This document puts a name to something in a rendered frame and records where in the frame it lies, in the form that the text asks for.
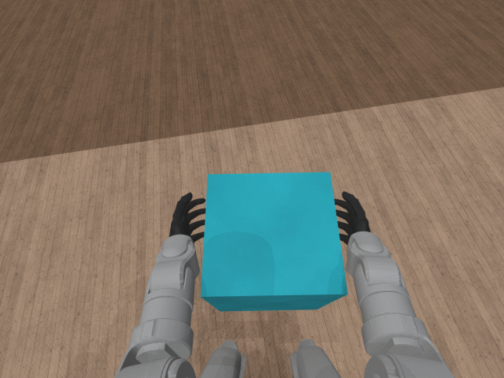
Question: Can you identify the robot right shin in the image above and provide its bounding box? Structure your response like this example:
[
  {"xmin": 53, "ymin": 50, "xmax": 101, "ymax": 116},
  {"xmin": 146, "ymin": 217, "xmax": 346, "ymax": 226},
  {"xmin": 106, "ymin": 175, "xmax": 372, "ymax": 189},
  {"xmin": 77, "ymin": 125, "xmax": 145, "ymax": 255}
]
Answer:
[{"xmin": 298, "ymin": 339, "xmax": 323, "ymax": 350}]

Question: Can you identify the left robot upper arm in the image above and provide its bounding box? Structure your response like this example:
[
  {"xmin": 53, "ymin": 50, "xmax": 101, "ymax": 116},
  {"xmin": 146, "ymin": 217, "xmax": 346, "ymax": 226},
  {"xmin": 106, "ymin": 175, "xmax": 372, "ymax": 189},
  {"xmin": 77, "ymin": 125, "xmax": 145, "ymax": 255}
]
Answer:
[{"xmin": 115, "ymin": 356, "xmax": 196, "ymax": 378}]

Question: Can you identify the right robot hand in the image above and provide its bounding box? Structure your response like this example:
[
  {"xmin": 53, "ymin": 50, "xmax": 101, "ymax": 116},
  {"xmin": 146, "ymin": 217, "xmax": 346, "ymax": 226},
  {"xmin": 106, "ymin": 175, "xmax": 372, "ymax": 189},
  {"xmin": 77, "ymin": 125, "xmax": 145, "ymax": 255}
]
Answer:
[{"xmin": 334, "ymin": 191, "xmax": 371, "ymax": 245}]

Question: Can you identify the right robot upper arm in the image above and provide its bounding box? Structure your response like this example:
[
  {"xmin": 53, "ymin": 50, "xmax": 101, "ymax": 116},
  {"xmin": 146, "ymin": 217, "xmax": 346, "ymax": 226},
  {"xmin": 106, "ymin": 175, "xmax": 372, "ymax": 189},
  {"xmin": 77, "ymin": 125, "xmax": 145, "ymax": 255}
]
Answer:
[{"xmin": 364, "ymin": 351, "xmax": 454, "ymax": 378}]

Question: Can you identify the carton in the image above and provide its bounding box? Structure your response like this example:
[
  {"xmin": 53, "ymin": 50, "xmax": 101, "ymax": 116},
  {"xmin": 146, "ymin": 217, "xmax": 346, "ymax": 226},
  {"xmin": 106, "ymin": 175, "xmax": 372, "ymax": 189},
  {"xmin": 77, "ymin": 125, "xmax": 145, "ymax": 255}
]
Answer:
[{"xmin": 201, "ymin": 172, "xmax": 348, "ymax": 311}]

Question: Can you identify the left robot forearm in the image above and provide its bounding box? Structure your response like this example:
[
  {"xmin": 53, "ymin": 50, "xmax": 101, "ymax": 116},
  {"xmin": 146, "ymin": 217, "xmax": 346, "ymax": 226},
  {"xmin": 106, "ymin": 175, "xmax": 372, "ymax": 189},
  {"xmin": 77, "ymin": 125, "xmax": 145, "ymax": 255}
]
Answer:
[{"xmin": 114, "ymin": 235, "xmax": 200, "ymax": 378}]

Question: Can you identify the right robot forearm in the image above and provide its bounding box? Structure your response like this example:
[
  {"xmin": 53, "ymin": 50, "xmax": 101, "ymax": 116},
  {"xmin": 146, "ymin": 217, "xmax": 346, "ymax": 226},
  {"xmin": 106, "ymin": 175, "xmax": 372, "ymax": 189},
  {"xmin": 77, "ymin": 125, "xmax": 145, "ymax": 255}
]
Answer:
[{"xmin": 346, "ymin": 232, "xmax": 453, "ymax": 375}]

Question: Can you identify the left robot hand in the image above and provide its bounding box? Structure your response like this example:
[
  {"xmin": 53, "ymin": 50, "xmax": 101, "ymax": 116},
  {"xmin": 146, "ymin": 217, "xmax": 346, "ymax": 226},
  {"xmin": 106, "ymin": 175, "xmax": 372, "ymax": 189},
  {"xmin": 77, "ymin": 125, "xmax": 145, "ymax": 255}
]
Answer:
[{"xmin": 169, "ymin": 192, "xmax": 206, "ymax": 243}]

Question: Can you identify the left robot thigh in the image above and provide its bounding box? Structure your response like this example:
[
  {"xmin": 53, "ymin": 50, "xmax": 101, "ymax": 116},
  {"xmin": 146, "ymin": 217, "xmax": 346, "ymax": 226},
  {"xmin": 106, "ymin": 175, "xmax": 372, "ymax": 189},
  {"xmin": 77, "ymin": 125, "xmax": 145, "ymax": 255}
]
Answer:
[{"xmin": 199, "ymin": 347, "xmax": 247, "ymax": 378}]

